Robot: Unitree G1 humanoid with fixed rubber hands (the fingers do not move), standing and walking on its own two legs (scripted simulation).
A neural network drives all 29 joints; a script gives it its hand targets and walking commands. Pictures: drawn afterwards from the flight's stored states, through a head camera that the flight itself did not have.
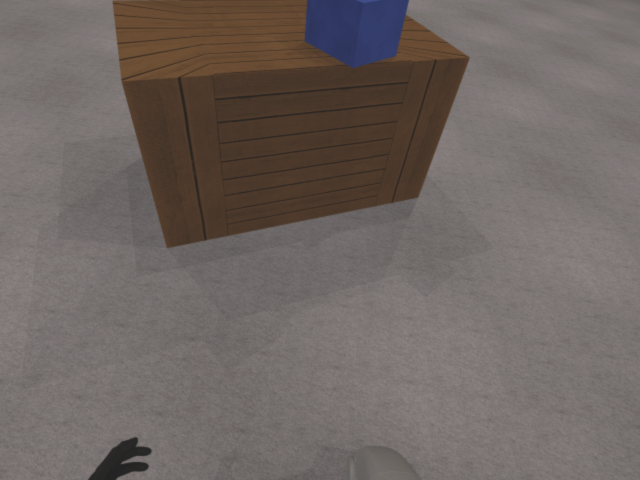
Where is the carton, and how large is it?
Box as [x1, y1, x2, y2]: [305, 0, 408, 67]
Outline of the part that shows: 307,0 305,41 352,67 395,55 408,0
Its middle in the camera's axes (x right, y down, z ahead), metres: +0.13 -0.74 +1.34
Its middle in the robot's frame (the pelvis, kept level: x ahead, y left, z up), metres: +1.49 -0.18 +0.04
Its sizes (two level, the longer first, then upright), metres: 0.256 0.218 0.193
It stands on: a pedestal, 0.69 m high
